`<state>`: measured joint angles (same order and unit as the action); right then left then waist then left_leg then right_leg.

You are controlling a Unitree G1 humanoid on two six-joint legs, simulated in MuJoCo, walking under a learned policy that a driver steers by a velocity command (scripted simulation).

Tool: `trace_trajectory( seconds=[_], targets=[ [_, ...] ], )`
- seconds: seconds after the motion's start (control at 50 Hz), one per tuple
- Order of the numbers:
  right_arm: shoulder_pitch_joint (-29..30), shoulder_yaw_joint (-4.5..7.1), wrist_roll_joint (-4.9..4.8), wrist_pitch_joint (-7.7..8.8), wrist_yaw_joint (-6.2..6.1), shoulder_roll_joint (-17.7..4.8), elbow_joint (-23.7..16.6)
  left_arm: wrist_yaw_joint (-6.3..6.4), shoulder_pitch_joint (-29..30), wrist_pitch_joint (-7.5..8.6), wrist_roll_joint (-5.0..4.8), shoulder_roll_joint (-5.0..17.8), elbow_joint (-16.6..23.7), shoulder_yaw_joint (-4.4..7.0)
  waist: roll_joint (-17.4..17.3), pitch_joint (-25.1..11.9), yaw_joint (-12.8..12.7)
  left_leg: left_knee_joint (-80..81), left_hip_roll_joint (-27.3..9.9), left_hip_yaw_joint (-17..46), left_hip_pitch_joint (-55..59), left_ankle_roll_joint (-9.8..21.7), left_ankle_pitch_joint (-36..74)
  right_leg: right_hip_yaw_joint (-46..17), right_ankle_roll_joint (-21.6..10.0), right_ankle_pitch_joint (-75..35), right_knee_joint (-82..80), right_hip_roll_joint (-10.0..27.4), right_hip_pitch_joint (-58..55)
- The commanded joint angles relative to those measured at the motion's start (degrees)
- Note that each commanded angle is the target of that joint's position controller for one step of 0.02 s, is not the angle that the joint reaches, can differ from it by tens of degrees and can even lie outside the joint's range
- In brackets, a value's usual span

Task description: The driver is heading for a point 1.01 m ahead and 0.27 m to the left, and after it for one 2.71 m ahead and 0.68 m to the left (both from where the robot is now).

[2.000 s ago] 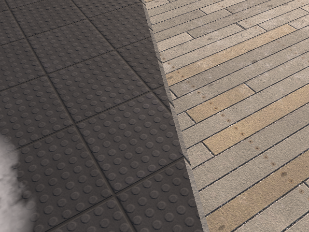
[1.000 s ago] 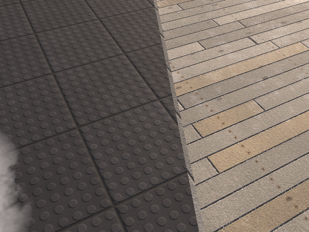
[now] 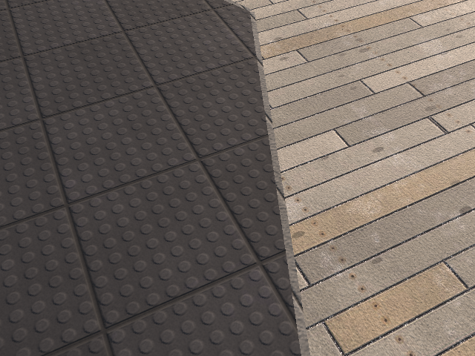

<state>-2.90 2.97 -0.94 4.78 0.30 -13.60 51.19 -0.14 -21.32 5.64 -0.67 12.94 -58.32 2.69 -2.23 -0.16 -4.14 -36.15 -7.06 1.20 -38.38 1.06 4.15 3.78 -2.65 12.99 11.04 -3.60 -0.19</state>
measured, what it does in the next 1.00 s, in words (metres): walks ahead: left foot, then right foot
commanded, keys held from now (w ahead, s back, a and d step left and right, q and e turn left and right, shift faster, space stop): w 0.56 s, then w+q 0.44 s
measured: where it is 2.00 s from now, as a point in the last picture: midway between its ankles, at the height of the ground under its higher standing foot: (197, 191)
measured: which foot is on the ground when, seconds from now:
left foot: up 0.00-0.10, down 0.12-0.70, up 0.72-1.00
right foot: down 0.00-0.14, up 0.16-0.68, down 0.70-1.00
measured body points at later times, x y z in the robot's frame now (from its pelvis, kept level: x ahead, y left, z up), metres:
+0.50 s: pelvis +0.27 +0.06 +0.00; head +0.29 +0.07 +0.45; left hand +0.44 +0.31 -0.11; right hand +0.26 -0.20 -0.13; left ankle +0.22 +0.14 -0.74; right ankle +0.45 -0.13 -0.68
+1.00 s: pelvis +0.55 +0.00 +0.00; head +0.57 +0.00 +0.45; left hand +0.53 +0.27 -0.13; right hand +0.72 -0.25 -0.12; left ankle +0.62 +0.19 -0.66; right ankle +0.54 -0.10 -0.74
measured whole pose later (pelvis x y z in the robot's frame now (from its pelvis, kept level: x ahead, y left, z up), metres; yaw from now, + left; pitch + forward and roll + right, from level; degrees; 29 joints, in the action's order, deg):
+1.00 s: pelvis +0.55 +0.00 +0.00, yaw +10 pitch +1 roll -2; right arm -10.6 5.6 -1.7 2.1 -0.6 -15.7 51.0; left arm 0.1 -16.7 6.2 1.0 13.4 -56.6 4.3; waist -2.6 0.5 -2.3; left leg -59.1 -7.1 4.3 -40.0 2.3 -7.4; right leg 11.2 -2.5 11.0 15.7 -1.3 5.5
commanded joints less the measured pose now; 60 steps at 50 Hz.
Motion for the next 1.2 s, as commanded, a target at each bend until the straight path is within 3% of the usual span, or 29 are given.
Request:
trace_trajectory(
  seconds=[0.02, 0.08, 0.1, 0.12, 0.14, 0.16, 0.18, 0.2, 0.22, 0.24, 0.26, 0.3, 0.36, 0.48, 0.6, 0.66, 0.68, 0.7, 0.72, 0.74, 0.76, 0.78, 0.8, 0.82, 0.86, 0.94, 1.06, 1.14, 1.2],
  targets=[
    [7.64, 0.18, -0.39, 1.06, 1.06, -3.21, -5.18, 0.46, -2.95, -0.2, -0.43, 9.38, 0.8, 2.02, 5.48, 5.51, -0.17, 4.35, 1.33, -0.9, -1.02, 0.86, -1.54, -7.51, -8.69, -12.16, -1.94, 17.4, -0.09],
    [4.85, 0.86, -0.49, 1.67, 1.81, -5.37, -5.39, 0.73, -1.5, -1.02, -0.54, 10.56, 0.81, 2.62, 6.94, 3.53, 2.65, 6.88, 3.18, -2.02, 5.0, 3.14, -7.88, -7.84, -7.14, -21.12, 3.28, 19.14, -3.59],
    [-0.07, 1.71, -0.39, 1.81, 1.75, -6.87, -4.11, 0.76, 0.06, -1.32, -0.53, 10.77, 1.18, 2.65, 7.29, 0.54, 5.71, 7.89, 5.17, -3.8, 12.38, 4.23, -8.65, -6.36, -6.1, -30.83, 9.07, 17.82, -3.2],
    [-10.03, 3.25, -0.24, 1.83, 1.41, -9.57, -0.89, 0.74, 0.71, -1.58, -0.23, 9.33, 1.58, 2.11, 6.21, -5.38, 9.99, 7.8, 6.47, -4.6, 25.57, 5.87, -8.0, -3.91, -4.56, -36.14, 20.56, 14.54, 0.29],
    [-20.97, 4.59, 0.49, 1.71, 0.84, -14.47, 1.32, 0.73, -0.03, -1.53, 0.82, 7.19, 3.1, 1.06, -1.16, -14.35, 12.99, 7.08, -4.64, 8.36, 43.44, 9.75, -7.73, -0.77, -2.28, -21.21, 39.97, 10.66, 12.57],
    [-23.53, 4.95, 1.03, 1.49, 1.3, -17.47, 2.4, 0.11, -6.79, -0.12, 0.38, -0.77, 3.21, -1.03, -16.3, -20.23, 8.61, 15.56, -15.96, 36.59, 60.35, 18.53, -18.93, -3.2, 0.94, 16.75, 58.34, -0.41, 35.34],
    [-22.37, 3.4, 0.58, 1.72, 1.48, -11.92, 1.93, -0.12, -3.71, 1.25, -1.04, 5.38, 2.66, 0.2, -10.51, -19.04, 10.28, 18.95, -14.92, 39.81, 59.38, 16.86, -23.93, -11.13, -0.3, 19.42, 65.77, 2.36, 41.74],
    [-17.32, 2.6, 0.32, 1.91, 1.37, -9.23, 0.86, -0.28, 1.53, 2.0, -2.08, 8.37, 4.33, 0.96, -7.38, -11.57, 9.52, 19.2, -13.26, 30.69, 52.48, 14.13, -20.5, -10.1, -1.4, 14.39, 66.47, 5.34, 45.16],
    [-12.35, 2.0, 0.55, 1.94, 1.43, -7.84, -0.34, 0.16, 4.5, 2.1, -1.78, 8.48, 4.96, 1.04, -2.08, -7.61, 7.65, 20.38, -11.19, 23.44, 43.98, 12.7, -13.85, -8.51, -1.47, 8.63, 64.01, 8.55, 42.78],
    [-9.49, 1.64, 1.09, 2.0, 1.62, -6.45, -0.68, 0.57, 6.04, 1.73, -0.86, 8.06, 5.2, 1.48, -0.55, -4.62, 6.05, 22.05, -9.18, 18.68, 36.85, 12.02, -9.23, -8.08, -1.28, 5.13, 60.41, 10.42, 40.12],
    [-8.6, 1.06, 1.6, 2.1, 1.78, -4.79, -0.45, 0.65, 4.98, 0.87, -0.61, 7.25, 4.99, 1.71, -1.41, -3.82, 4.2, 23.81, -7.38, 15.1, 32.87, 11.41, -7.13, -8.42, -1.34, 2.95, 58.22, 11.87, 36.69],
    [-10.25, 1.12, 1.43, 2.27, 1.72, -5.03, 0.73, 0.73, 3.46, -0.51, -0.55, 4.93, 4.64, 1.6, -2.08, -2.7, 3.09, 26.46, -6.18, 11.56, 29.66, 12.06, -4.72, -7.75, -0.84, 1.43, 54.83, 12.46, 34.58],
    [-13.15, 1.7, 1.27, 2.24, 0.64, -7.53, 1.95, 0.95, 8.56, -1.27, 0.05, 5.1, 6.48, 1.88, -0.56, 0.18, 3.56, 28.83, -6.16, 8.56, 29.89, 12.55, -1.7, -7.27, 0.81, -4.78, 47.42, 12.93, 39.84],
    [-18.12, 1.51, 0.65, 1.34, -0.64, -7.85, 3.53, 0.14, 19.67, -0.75, 0.02, 3.65, 9.74, 1.48, -1.21, 2.94, 6.62, 30.16, -3.93, 2.99, 32.92, 10.08, -2.31, -4.96, 1.8, -19.02, 29.02, 10.73, 40.95],
    [-23.38, 1.91, 0.06, -0.03, -0.96, -8.23, 6.24, -1.67, 28.63, 0.23, -0.57, 3.77, 13.38, 0.82, -1.32, 6.2, 8.89, 26.08, -7.2, 3.88, 41.57, 9.99, -0.69, -4.27, 0.56, -14.78, 19.88, 8.67, 41.79],
    [-21.18, 2.61, -0.26, -0.7, -1.3, -9.88, 5.76, -2.16, 24.34, 1.17, -0.64, 6.36, 13.08, 1.7, -3.15, 3.61, 5.2, 20.38, -8.08, 5.67, 42.32, 8.76, 8.54, -3.56, -0.91, -9.53, 16.89, 6.26, 32.3],
    [-19.43, 2.63, -0.32, -0.89, -1.29, -10.07, 5.22, -1.93, 18.44, 1.4, -0.51, 8.08, 11.49, 2.67, -3.46, 0.15, 1.72, 14.32, -6.35, 4.64, 40.8, 7.73, 16.88, -2.05, -1.89, -9.48, 15.69, 4.4, 23.2],
    [-18.39, 2.01, 0.05, -0.91, -1.18, -8.48, 4.41, -1.41, 7.95, 1.52, -0.17, 11.25, 8.51, 4.17, -2.48, -6.75, -2.71, 2.68, -2.86, 2.57, 34.55, 5.88, 17.19, -3.13, -3.78, -11.18, 17.41, 5.63, 7.4],
    [-18.91, 0.93, 1.32, -0.76, -1.12, -5.78, 2.58, -0.64, -2.7, 1.33, 0.76, 16.22, 6.95, 5.3, 6.04, -16.82, -5.28, -16.81, 2.33, -0.62, 21.43, 3.5, -3.17, -17.04, -7.12, -10.57, 18.61, 18.39, -10.95],
    [-26.95, -0.76, -0.28, 0.4, -0.74, 1.51, 2.9, -1.12, -3.53, 1.04, 1.18, 17.38, 6.06, 5.2, 21.56, -24.07, -0.73, -33.46, 10.41, 2.3, 2.17, 1.15, -37.97, -42.33, -14.81, -0.61, 10.09, 29.4, -25.32],
    [-23.0, 0.91, -1.75, 1.09, -0.79, -5.77, 3.49, -1.06, -1.33, 1.08, 0.74, 11.28, 6.9, 3.7, 14.19, -19.01, -2.29, -39.65, 6.96, 7.73, -2.74, 1.66, -37.03, -40.75, -12.23, 4.53, 7.33, 27.05, -20.43],
    [-18.03, 1.65, -2.24, 1.29, -0.89, -7.93, 1.86, -0.82, 3.38, 1.17, 0.4, 8.53, 7.68, 2.85, 11.23, -10.95, -1.57, -39.96, 4.31, 6.06, -5.34, 2.28, -31.54, -31.08, -9.39, 2.74, 6.38, 25.5, -12.3],
    [-15.93, 1.77, -1.9, 1.04, -1.3, -7.26, 1.6, -0.89, 7.63, 1.28, 0.58, 7.17, 8.21, 2.3, 6.39, -6.95, 0.41, -37.95, 1.58, 5.13, -2.51, 2.18, -26.33, -24.77, -8.09, -1.62, 4.41, 23.51, -3.67],
    [-15.13, 2.25, -1.18, 0.47, -1.54, -6.49, 1.54, -1.01, 10.18, 1.38, 0.88, 5.74, 8.1, 1.99, 6.03, -3.75, 1.96, -35.11, 0.0, 5.01, -0.08, 2.17, -23.19, -19.36, -7.3, -4.18, 2.2, 21.45, 2.71],
    [-17.33, 2.4, -1.34, -1.13, -1.25, -3.78, 1.58, -0.93, 11.41, 1.57, 1.56, 4.71, 7.31, 1.88, 8.24, -2.02, 4.41, -32.69, -1.74, 5.04, 4.46, 2.39, -20.23, -12.72, -6.92, -6.44, -1.11, 19.49, 8.55],
    [-13.11, 2.81, -0.78, -2.87, -1.23, -3.28, -1.11, 0.23, 10.06, 1.81, 1.67, 7.27, 6.03, 2.75, 5.73, 1.52, 5.02, -27.42, -2.26, 5.57, -1.18, 1.46, -13.25, -4.94, -7.8, -12.41, -4.0, 19.65, 9.62],
    [-3.02, 2.11, -0.17, -2.3, 0.75, -2.42, -4.97, 1.57, 7.09, 0.82, 1.32, 9.41, 5.53, 3.29, 4.34, 4.29, 2.26, -10.41, -0.87, 0.9, -2.59, 0.98, -1.17, 4.27, -6.3, -15.52, -4.7, 18.77, 5.2],
    [3.62, 1.46, -0.32, -2.34, 2.24, -2.11, -8.66, 1.73, 3.25, -0.55, 0.42, 10.75, 4.64, 3.86, 4.14, 6.5, 0.07, -3.93, 0.17, -2.66, -4.62, 2.32, -4.86, 7.19, -5.77, -19.02, -1.78, 20.92, -2.6],
    [2.76, 2.19, -0.49, -2.58, 3.06, -4.03, -10.52, 1.78, 4.56, -1.61, -0.4, 12.81, 5.24, 4.48, 6.41, 4.17, 2.48, -1.96, 3.81, -6.79, 1.82, 4.82, -12.75, 9.62, -4.2, -38.46, 5.65, 21.69, -5.87]
  ],
)
Next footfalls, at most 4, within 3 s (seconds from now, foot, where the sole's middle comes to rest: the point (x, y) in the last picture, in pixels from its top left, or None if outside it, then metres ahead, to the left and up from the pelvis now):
0.12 left None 0.26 0.14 -0.78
0.70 right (299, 330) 0.58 -0.10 -0.78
1.26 left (203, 254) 0.81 0.21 -0.78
1.78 right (220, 172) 1.17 0.19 -0.78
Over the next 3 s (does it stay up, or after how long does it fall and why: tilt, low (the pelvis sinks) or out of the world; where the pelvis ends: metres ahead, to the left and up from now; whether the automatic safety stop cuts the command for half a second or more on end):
stays up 1.56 0.36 0.00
